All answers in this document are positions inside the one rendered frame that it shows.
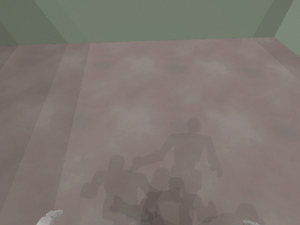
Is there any robot left hand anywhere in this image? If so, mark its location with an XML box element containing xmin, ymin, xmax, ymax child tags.
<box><xmin>37</xmin><ymin>210</ymin><xmax>64</xmax><ymax>225</ymax></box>

